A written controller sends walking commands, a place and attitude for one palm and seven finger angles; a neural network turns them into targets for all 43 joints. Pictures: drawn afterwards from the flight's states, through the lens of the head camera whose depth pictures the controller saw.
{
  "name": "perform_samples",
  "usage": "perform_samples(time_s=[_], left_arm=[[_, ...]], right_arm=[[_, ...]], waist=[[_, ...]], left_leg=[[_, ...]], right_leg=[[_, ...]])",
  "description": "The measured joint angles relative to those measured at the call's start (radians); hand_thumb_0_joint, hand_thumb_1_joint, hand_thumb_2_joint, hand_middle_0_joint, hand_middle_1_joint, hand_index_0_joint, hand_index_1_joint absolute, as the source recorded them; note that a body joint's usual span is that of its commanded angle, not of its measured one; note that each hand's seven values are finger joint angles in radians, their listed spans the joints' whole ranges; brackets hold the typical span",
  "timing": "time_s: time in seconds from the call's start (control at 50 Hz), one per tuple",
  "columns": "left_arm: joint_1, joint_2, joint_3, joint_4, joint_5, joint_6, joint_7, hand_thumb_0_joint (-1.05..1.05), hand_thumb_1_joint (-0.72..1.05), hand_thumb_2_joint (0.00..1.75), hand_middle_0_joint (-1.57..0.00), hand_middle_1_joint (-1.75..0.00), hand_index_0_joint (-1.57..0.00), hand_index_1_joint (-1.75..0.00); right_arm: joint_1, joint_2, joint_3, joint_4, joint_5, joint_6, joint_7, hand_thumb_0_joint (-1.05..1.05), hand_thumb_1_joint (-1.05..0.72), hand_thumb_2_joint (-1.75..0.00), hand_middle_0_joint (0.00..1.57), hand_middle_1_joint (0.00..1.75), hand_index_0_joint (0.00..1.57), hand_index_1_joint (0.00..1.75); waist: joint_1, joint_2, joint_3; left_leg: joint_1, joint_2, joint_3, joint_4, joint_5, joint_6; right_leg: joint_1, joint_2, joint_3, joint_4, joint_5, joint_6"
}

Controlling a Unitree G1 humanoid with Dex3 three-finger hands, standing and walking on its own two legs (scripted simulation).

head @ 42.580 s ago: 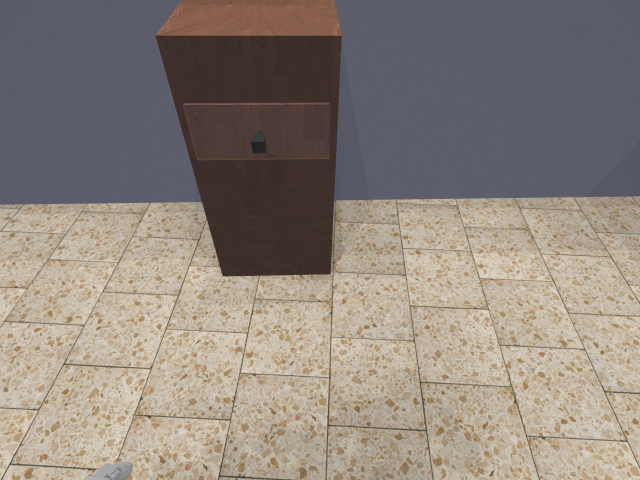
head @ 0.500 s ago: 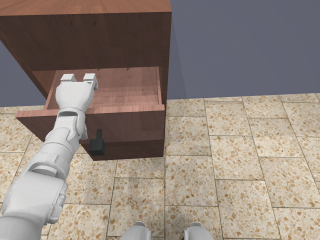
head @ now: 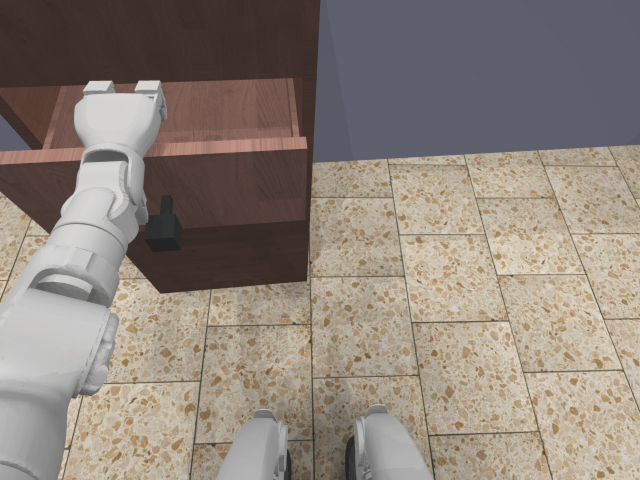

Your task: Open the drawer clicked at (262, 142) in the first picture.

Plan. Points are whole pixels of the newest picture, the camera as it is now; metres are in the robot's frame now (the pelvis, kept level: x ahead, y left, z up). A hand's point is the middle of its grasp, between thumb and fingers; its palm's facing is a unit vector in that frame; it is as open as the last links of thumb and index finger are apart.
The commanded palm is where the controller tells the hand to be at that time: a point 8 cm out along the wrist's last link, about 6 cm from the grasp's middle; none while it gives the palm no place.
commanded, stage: move the hooked fingers above the handle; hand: left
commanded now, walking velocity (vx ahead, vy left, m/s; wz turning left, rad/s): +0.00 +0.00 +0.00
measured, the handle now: (165, 221) +0.45 +0.21 -0.01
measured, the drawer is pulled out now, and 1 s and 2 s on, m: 0.12 0.12 0.12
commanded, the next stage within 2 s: none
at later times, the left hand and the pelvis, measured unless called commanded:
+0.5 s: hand (135, 151) +0.52 +0.24 +0.05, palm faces -0.02 +0.04 -1.00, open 14.2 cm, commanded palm +0.50 +0.18 +0.01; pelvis +0.01 +0.00 +0.00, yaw +1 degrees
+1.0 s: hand (136, 151) +0.52 +0.24 +0.05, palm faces -0.03 +0.03 -1.00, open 14.2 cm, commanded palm +0.49 +0.18 +0.01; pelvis +0.02 +0.01 +0.00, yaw +0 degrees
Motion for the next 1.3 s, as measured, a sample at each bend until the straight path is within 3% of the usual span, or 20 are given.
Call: perform_samples(time_s=[0.14, 0.3, 0.64, 0.86, 1.3], left_arm=[[0.020, 0.006, -0.005, -0.023, -0.005, -0.017, -0.038, 0.02, -0.55, 0.32, -0.31, -1.20, -0.32, -1.20], [0.037, -0.008, -0.009, -0.062, 0.000, -0.043, -0.031, 0.03, -0.56, 0.31, -0.31, -1.20, -0.32, -1.20], [0.025, -0.035, -0.030, -0.078, 0.002, 0.015, -0.025, -0.01, -0.58, 0.31, -0.31, -1.20, -0.32, -1.20], [0.036, -0.037, -0.034, -0.089, 0.001, 0.007, -0.036, 0.00, -0.57, 0.31, -0.31, -1.20, -0.32, -1.20], [0.100, -0.074, -0.029, -0.117, 0.000, 0.013, 0.007, -0.01, -0.58, 0.30, -0.31, -1.20, -0.32, -1.20]], right_arm=[[-0.012, 0.009, 0.009, -0.015, 0.008, 0.002, -0.005, 0.00, -0.90, -0.90, 0.20, 0.29, 0.20, 0.30], [-0.029, 0.008, 0.005, -0.023, 0.008, 0.007, -0.005, 0.00, -0.90, -0.90, 0.20, 0.30, 0.20, 0.30], [-0.069, 0.013, 0.010, -0.042, 0.014, 0.035, -0.001, 0.00, -0.90, -0.90, 0.20, 0.29, 0.20, 0.30], [-0.053, 0.015, 0.007, -0.041, 0.011, 0.051, 0.003, 0.00, -0.90, -0.90, 0.20, 0.29, 0.20, 0.30], [-0.047, 0.018, -0.001, -0.040, 0.013, 0.075, 0.020, 0.00, -0.90, -0.90, 0.20, 0.29, 0.20, 0.30]], waist=[[0.003, -0.003, -0.005], [0.019, -0.006, -0.016], [0.021, -0.015, -0.015], [0.019, -0.010, -0.017], [0.036, -0.002, -0.022]], left_leg=[[0.013, 0.002, -0.001, -0.010, -0.003, 0.000], [0.010, -0.002, -0.007, -0.001, -0.014, 0.001], [0.013, -0.009, -0.012, 0.000, -0.018, 0.004], [0.019, -0.009, -0.008, 0.004, -0.023, 0.011], [0.076, -0.008, 0.011, -0.036, -0.029, 0.028]], right_leg=[[0.013, 0.002, 0.000, -0.010, -0.002, -0.001], [0.014, -0.001, -0.006, -0.004, -0.015, 0.000], [0.022, -0.008, -0.012, -0.006, -0.022, 0.003], [0.029, -0.008, -0.008, -0.006, -0.024, 0.005], [0.083, -0.006, 0.012, -0.050, -0.023, 0.009]])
